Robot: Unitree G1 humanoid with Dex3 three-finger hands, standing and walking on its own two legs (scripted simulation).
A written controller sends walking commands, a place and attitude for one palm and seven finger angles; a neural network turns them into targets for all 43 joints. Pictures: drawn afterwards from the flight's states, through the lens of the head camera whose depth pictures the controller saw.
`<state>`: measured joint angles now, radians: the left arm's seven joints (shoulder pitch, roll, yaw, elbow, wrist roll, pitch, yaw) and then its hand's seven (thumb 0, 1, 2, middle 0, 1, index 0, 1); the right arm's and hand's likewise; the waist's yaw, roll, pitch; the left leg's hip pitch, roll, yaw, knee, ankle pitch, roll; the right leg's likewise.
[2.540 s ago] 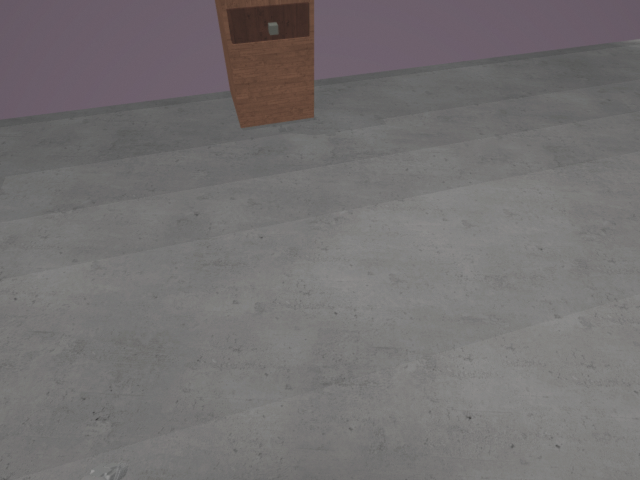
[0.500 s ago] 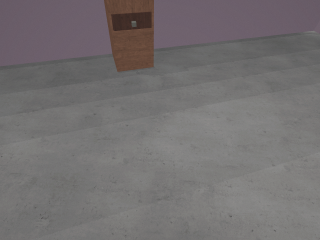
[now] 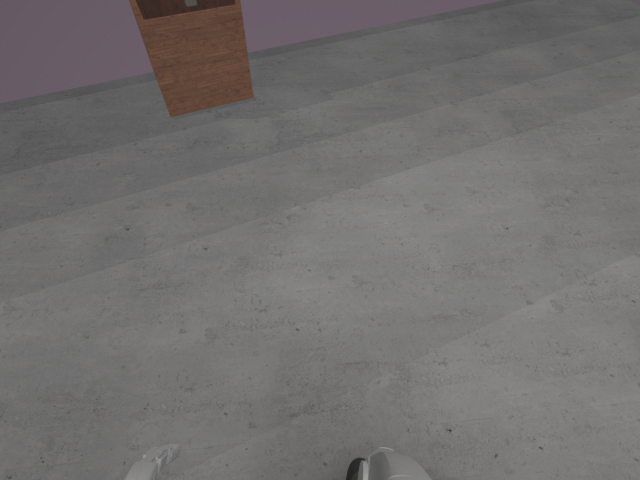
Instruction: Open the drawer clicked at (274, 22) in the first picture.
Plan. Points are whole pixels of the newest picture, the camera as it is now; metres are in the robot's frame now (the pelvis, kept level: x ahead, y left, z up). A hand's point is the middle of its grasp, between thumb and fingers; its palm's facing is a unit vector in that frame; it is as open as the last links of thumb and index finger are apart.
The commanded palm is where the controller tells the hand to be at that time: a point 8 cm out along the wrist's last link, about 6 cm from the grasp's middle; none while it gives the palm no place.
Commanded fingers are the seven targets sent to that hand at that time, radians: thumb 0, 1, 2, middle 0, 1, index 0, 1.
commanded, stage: walk to a spot facing it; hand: left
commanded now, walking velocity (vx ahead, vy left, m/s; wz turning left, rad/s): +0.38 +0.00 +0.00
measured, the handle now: out of the picture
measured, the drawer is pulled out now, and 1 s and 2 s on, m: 0.00 0.00 0.00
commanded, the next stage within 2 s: none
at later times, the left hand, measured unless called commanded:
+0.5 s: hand (170, 442) +0.19 +0.22 -0.16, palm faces +0.07 -0.99 -0.14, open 7.3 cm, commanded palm none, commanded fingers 0.00 0.90 0.90 -0.20 -0.30 -0.20 -0.30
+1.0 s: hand (245, 240) +0.54 +0.16 -0.14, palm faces +0.02 -0.98 -0.21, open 7.2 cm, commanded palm none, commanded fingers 0.00 0.90 0.90 -0.20 -0.30 -0.20 -0.30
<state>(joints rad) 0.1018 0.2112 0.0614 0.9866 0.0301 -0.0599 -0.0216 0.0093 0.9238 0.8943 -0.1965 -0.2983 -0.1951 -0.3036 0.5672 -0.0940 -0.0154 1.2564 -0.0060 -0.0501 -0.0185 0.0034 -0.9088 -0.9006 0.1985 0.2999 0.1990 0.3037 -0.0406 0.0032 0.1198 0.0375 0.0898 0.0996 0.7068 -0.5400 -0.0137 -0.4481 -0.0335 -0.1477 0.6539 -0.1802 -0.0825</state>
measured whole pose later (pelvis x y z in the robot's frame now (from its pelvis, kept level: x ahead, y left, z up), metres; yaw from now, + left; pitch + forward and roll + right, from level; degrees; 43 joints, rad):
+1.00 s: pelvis +0.44 -0.02 +0.02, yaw -1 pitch -2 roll +0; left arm 0.17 0.15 0.07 1.03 0.02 -0.08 0.01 -0.01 0.94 0.89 -0.20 -0.30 -0.20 -0.30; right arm 0.36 -0.14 -0.05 1.15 -0.02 -0.02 0.00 0.01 -0.92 -0.90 0.19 0.30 0.19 0.30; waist -0.04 0.04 0.06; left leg -0.44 0.14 0.05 1.24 -0.31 0.00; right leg -0.29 -0.02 -0.19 0.55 -0.23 -0.07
